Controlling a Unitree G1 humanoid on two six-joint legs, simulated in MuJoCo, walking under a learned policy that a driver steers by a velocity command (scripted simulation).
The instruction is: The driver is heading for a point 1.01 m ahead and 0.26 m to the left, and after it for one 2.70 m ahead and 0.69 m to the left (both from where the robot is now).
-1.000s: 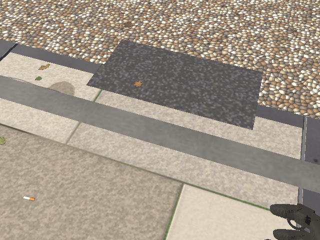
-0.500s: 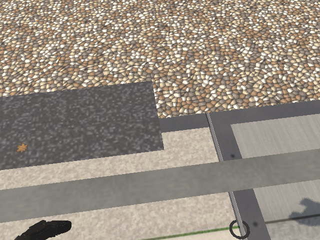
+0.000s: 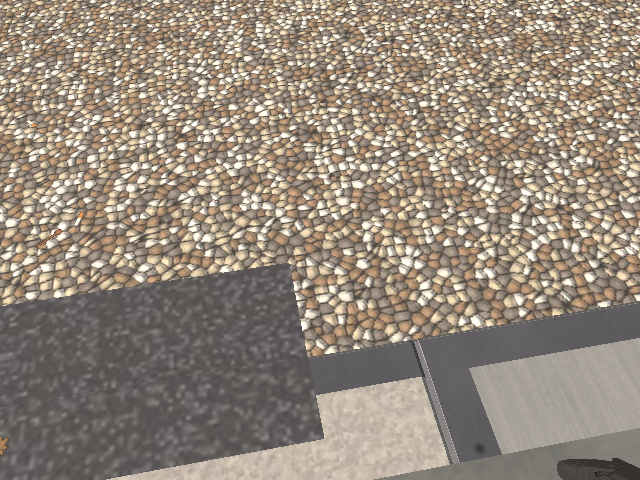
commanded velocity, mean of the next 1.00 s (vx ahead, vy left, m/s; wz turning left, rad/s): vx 0.50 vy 0.00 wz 0.47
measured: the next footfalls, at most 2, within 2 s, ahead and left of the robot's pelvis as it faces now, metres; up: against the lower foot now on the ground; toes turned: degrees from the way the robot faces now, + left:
right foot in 0.52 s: +0.47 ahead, -0.05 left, +0.00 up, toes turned +21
left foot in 1.02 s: +0.61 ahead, +0.32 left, +0.00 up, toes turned +35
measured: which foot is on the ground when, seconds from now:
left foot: down 0.00-0.52, up 0.54-1.00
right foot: down 0.00-0.02, up 0.04-0.50, down 0.52-1.00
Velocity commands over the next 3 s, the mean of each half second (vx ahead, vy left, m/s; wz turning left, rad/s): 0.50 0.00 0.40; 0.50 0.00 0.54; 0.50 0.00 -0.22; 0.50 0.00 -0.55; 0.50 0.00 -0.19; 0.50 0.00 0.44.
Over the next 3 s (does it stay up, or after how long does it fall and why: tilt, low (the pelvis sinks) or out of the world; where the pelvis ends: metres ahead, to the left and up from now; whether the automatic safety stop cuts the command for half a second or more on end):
stays up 1.60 0.34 -0.03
